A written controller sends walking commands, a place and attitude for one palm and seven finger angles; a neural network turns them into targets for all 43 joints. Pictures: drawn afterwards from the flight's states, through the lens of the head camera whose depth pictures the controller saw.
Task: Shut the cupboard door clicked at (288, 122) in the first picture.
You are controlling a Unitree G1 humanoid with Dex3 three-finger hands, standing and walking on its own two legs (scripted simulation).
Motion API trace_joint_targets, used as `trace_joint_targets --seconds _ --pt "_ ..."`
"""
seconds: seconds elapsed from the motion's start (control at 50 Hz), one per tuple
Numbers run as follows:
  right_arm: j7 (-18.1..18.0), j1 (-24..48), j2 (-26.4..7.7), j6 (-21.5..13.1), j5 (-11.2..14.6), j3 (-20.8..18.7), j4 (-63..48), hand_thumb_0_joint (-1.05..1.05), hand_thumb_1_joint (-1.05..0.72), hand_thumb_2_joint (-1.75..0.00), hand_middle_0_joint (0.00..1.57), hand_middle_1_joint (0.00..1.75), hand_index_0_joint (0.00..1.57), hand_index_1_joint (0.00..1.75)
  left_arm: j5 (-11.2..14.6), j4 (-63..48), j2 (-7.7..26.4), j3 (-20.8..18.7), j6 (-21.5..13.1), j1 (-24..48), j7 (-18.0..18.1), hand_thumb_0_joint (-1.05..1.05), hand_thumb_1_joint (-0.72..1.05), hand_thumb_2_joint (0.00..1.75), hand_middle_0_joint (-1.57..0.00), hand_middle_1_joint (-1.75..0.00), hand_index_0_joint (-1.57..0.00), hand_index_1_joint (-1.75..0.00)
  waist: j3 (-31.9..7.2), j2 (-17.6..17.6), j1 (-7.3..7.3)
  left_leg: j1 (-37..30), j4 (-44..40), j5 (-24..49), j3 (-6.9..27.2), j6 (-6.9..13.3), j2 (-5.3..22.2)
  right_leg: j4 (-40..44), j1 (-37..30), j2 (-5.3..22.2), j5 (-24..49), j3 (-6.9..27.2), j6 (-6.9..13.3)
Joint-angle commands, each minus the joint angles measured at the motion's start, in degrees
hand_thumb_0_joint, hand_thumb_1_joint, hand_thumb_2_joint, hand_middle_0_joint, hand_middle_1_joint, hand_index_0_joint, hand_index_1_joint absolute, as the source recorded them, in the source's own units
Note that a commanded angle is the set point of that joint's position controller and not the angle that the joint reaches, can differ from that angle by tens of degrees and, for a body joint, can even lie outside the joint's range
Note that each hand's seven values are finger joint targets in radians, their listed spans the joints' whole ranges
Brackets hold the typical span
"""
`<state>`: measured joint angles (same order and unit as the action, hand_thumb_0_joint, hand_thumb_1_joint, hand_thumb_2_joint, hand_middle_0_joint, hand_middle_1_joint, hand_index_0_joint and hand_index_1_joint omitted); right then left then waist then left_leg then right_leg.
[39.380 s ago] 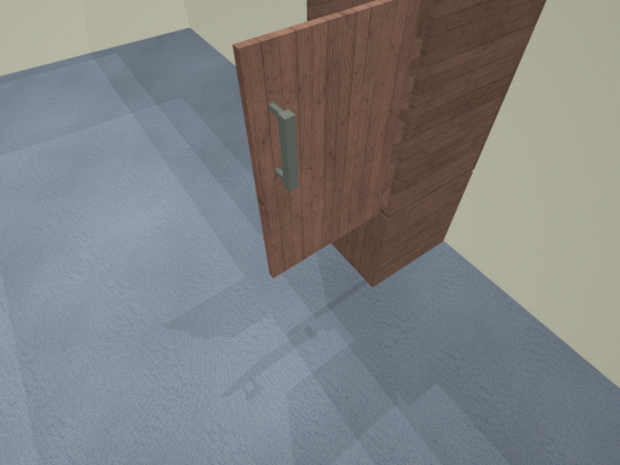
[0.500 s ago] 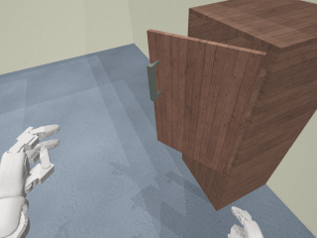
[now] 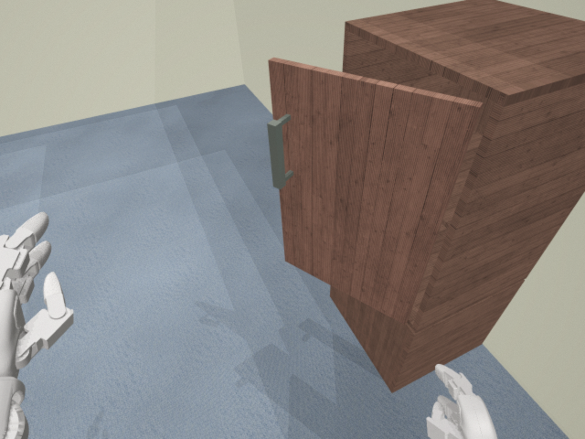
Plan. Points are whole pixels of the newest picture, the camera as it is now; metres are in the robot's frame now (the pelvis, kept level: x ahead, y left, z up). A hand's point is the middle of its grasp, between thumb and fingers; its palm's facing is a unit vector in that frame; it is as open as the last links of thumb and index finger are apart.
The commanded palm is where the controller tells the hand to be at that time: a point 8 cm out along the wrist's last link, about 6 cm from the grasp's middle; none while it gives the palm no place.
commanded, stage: step back with the hand held close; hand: left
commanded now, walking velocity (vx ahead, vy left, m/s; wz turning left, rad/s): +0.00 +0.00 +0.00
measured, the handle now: (282, 152) +0.66 +0.11 +0.06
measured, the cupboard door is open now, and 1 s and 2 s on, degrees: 30 30 30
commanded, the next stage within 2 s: stop stepping back and stand still in 1.40 s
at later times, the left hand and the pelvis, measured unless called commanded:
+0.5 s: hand (29, 334) +0.16 +0.29 +0.16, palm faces +0.38 -0.78 -0.49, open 7.4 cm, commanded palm +0.11 +0.33 +0.17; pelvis -0.04 +0.03 -0.01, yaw -1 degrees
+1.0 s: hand out of the picture +0.07 +0.30 +0.16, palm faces +0.51 -0.75 -0.41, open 7.4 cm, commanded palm +0.01 +0.34 +0.17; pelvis -0.11 +0.03 -0.02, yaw +3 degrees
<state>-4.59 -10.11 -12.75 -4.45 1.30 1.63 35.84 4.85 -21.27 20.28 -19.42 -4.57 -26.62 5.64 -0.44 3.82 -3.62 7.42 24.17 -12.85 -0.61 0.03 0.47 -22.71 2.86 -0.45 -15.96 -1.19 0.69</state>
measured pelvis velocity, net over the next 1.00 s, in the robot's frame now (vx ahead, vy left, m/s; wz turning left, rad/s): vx -0.11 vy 0.03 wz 0.05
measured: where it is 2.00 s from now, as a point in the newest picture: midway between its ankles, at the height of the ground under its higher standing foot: outside the picture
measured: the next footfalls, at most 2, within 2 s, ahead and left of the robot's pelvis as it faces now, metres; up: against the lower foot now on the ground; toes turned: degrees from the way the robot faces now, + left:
right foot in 1.22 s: -0.13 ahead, -0.10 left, +0.00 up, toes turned +9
right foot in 1.64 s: -0.20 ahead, -0.06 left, +0.00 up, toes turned +4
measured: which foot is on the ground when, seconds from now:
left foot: down 0.00-1.00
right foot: down 0.00-1.00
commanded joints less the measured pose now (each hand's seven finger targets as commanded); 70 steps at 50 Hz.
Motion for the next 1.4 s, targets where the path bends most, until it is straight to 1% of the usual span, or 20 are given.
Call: trace_joint_targets --seconds 0.0,0.04,0.06,0.14,0.26,0.34,0.42,0.58,0.76,0.8,0.88,0.92,1.0,1.06,1.1,1.18,1.26,1.3,1.34,1.38 --pt "-0.2 7.4 -5.6 -2.5 -0.3 -2.4 -9.1 0.0 -0.9 -0.9 0.2 0.3 0.2 0.3 0.0 -10.1 11.1 -8.0 -3.1 3.5 0.8 0.0 0.9 0.9 -0.2 -0.3 -0.2 -0.3 -2.0 -1.9 -0.18 -2.7 -2.8 11.3 -1.0 1.7 0.0 4.6 4.5 0.6 12.9 -0.5 -0.7" --pt "-0.3 7.5 -5.5 -2.3 -0.2 -2.4 -9.2 0.0 -0.9 -0.9 0.2 0.3 0.2 0.3 0.0 -11.0 10.6 -7.3 -3.1 4.8 0.7 0.0 0.9 0.9 -0.2 -0.3 -0.2 -0.3 -2.0 -1.1 0.16 -3.0 -3.0 10.2 -1.1 1.7 0.0 4.8 5.0 0.7 11.4 -0.4 -0.8" --pt "-0.1 7.0 -7.3 -1.0 0.1 -3.1 -10.5 0.0 -0.9 -0.9 0.2 0.3 0.2 0.3 -0.5 -13.4 16.6 -12.7 -5.0 9.1 1.3 0.0 0.9 0.9 -0.2 -0.3 -0.2 -0.3 -0.8 -1.1 1.88 1.0 1.3 7.6 0.2 2.7 1.2 7.0 9.3 4.3 14.1 3.6 -0.6" --pt "-0.3 6.5 -6.4 1.2 -0.1 -3.6 -9.8 0.0 -0.9 -0.9 0.2 0.3 0.2 0.3 -0.7 -10.3 12.7 -8.8 -6.2 1.5 1.3 0.0 0.9 0.9 -0.2 -0.3 -0.2 -0.3 -5.4 -3.9 2.61 2.0 5.2 10.0 0.2 2.2 1.0 3.8 9.5 7.9 22.0 3.9 0.2" --pt "-1.3 6.3 -7.1 3.8 0.3 -4.3 -11.6 0.0 -0.9 -0.9 0.2 0.3 0.2 0.3 -0.2 -13.9 15.4 -11.3 -6.1 -1.5 2.3 0.0 0.9 0.9 -0.2 -0.3 -0.2 -0.3 -10.6 -2.6 2.86 1.3 4.1 23.9 1.1 2.0 3.0 -2.3 7.0 5.7 28.8 1.4 -0.9" --pt "-1.5 6.1 -7.5 4.8 0.5 -4.3 -12.7 0.0 -0.9 -0.9 0.2 0.3 0.2 0.3 -0.1 -14.9 15.4 -11.4 -5.8 -3.0 2.7 0.0 0.9 0.9 -0.2 -0.3 -0.2 -0.3 -10.4 -1.6 2.86 4.0 2.1 23.9 2.5 2.0 4.2 -4.2 6.6 4.3 24.6 1.1 -1.1" --pt "-1.5 5.8 -7.7 4.7 0.4 -4.3 -13.2 0.0 -0.9 -0.9 0.2 0.3 0.2 0.3 -0.1 -15.9 15.5 -11.9 -6.4 -4.7 3.0 0.0 0.9 0.9 -0.2 -0.3 -0.2 -0.3 -9.3 0.3 2.69 9.7 -1.3 15.6 4.5 2.5 5.5 -5.5 5.6 3.1 16.3 1.2 -1.3" --pt "-1.3 4.4 -8.7 2.4 0.2 -4.4 -13.2 0.0 -0.9 -0.9 0.2 0.3 0.2 0.3 -1.6 -16.4 14.6 -12.8 -9.5 -3.1 3.8 0.0 0.9 0.9 -0.2 -0.3 -0.2 -0.3 -4.8 2.8 3.37 29.0 -6.2 -18.3 7.6 4.9 6.8 -8.2 0.6 1.8 3.8 3.3 -1.3" --pt "-1.1 3.2 -8.9 -1.3 -0.6 -4.4 -11.9 0.0 -0.9 -0.9 0.2 0.3 0.2 0.3 -3.3 -19.4 14.3 -12.9 -12.2 1.1 4.3 0.0 0.9 0.9 -0.2 -0.3 -0.2 -0.3 -4.0 5.5 3.58 34.5 -5.6 -28.1 9.7 5.5 7.7 -11.9 1.8 0.3 -4.1 4.4 -0.7" --pt "-0.9 2.8 -8.9 -1.9 -0.9 -4.6 -11.3 0.0 -0.9 -0.9 0.2 0.3 0.2 0.3 -3.5 -19.0 16.3 -15.2 -12.5 0.4 4.6 0.0 0.9 0.9 -0.2 -0.3 -0.2 -0.3 -4.1 3.8 3.35 33.7 -3.7 -27.1 9.2 5.2 7.0 -10.8 3.2 0.6 -4.3 5.9 -0.3" --pt "-0.3 1.8 -7.1 -1.9 -1.1 -4.3 -10.1 0.0 -0.9 -0.9 0.2 0.3 0.2 0.3 -2.5 -19.2 14.8 -12.7 -13.0 1.0 5.0 0.0 0.9 0.9 -0.2 -0.3 -0.2 -0.3 -3.0 -4.3 4.19 22.2 8.1 -17.7 4.1 1.9 2.4 0.4 19.2 7.4 -11.0 14.1 3.0" --pt "-0.1 1.4 -6.5 -1.7 -1.4 -4.1 -8.9 0.0 -0.9 -0.9 0.2 0.3 0.2 0.3 -2.4 -19.3 14.9 -12.0 -13.0 1.6 5.4 0.0 0.9 0.9 -0.2 -0.3 -0.2 -0.3 -3.7 -5.8 4.64 17.1 10.3 -13.1 3.1 1.0 1.8 2.6 23.4 9.5 -10.2 14.2 3.7" --pt "-0.6 2.1 -7.4 -1.9 -1.1 -4.3 -8.9 0.0 -0.9 -0.9 0.2 0.3 0.2 0.3 -2.4 -18.6 16.3 -13.4 -13.4 0.9 6.0 0.0 0.9 0.9 -0.2 -0.3 -0.2 -0.3 -4.1 -1.8 4.67 18.7 2.3 -16.2 6.6 2.2 4.5 -1.4 21.3 4.5 -10.9 8.0 1.1" --pt "-1.0 4.0 -8.5 -2.9 -0.7 -4.6 -10.0 0.0 -0.9 -0.9 0.2 0.3 0.2 0.3 -2.8 -19.2 15.2 -14.9 -14.2 -0.2 5.6 0.0 0.9 0.9 -0.2 -0.3 -0.2 -0.3 -6.1 9.1 3.62 35.2 -12.5 -29.7 15.8 6.4 13.9 -20.3 3.3 -3.4 -3.1 2.0 -1.5" --pt "-0.8 4.0 -8.2 -3.7 -1.0 -5.2 -9.8 0.0 -0.9 -0.9 0.2 0.3 0.2 0.3 -2.6 -20.4 17.1 -16.9 -14.6 -0.6 4.7 0.0 0.9 0.9 -0.2 -0.3 -0.2 -0.3 -8.7 8.6 3.28 32.7 -11.9 -25.3 16.7 6.8 16.1 -22.7 2.4 -4.4 -1.8 2.2 -1.5" --pt "0.1 4.2 -7.7 -4.3 -1.3 -5.2 -9.5 0.0 -0.9 -0.9 0.2 0.3 0.2 0.3 -1.4 -19.7 15.8 -16.4 -14.9 -5.3 3.5 0.0 0.9 0.9 -0.2 -0.3 -0.2 -0.3 -6.2 9.1 3.25 30.8 -8.9 -25.2 10.3 4.2 14.0 -14.7 4.8 -3.0 -7.1 3.7 0.8" --pt "0.4 2.7 -5.3 -4.6 -0.5 -4.8 -7.3 0.0 -0.9 -0.9 0.2 0.3 0.2 0.3 -0.8 -22.4 15.9 -12.0 -15.6 1.0 3.9 0.0 0.9 0.9 -0.2 -0.3 -0.2 -0.3 -11.4 -6.9 4.87 2.8 8.6 -4.3 -1.4 -1.5 4.6 0.5 25.0 6.8 1.7 14.6 3.4" --pt "-0.3 2.9 -5.5 -4.3 -1.4 -4.9 -6.6 0.0 -0.9 -0.9 0.2 0.3 0.2 0.3 -1.4 -23.0 18.7 -13.6 -14.4 3.0 4.9 0.0 0.9 0.9 -0.2 -0.3 -0.2 -0.3 -10.1 -7.7 5.02 -0.8 14.8 -4.9 -2.1 -1.9 2.8 4.4 31.6 10.7 1.0 17.9 4.6" --pt "-0.6 3.1 -4.5 -3.2 -1.7 -4.2 -6.7 0.0 -0.9 -0.9 0.2 0.3 0.2 0.3 -2.2 -20.7 17.4 -12.0 -13.3 3.5 5.1 0.0 0.9 0.9 -0.2 -0.3 -0.2 -0.3 -6.4 -8.6 5.71 0.4 14.9 -1.7 -2.0 -1.8 2.2 3.5 33.1 10.8 6.1 16.1 4.2" --pt "-1.0 3.3 -5.1 -2.5 -1.3 -4.3 -6.9 0.0 -0.9 -0.9 0.2 0.3 0.2 0.3 -2.1 -19.5 17.4 -11.8 -13.2 5.6 4.9 0.0 0.9 0.9 -0.2 -0.3 -0.2 -0.3 -2.8 -5.6 6.06 1.6 10.8 -4.0 0.2 -1.2 2.8 2.6 35.8 6.8 -2.0 11.6 2.5"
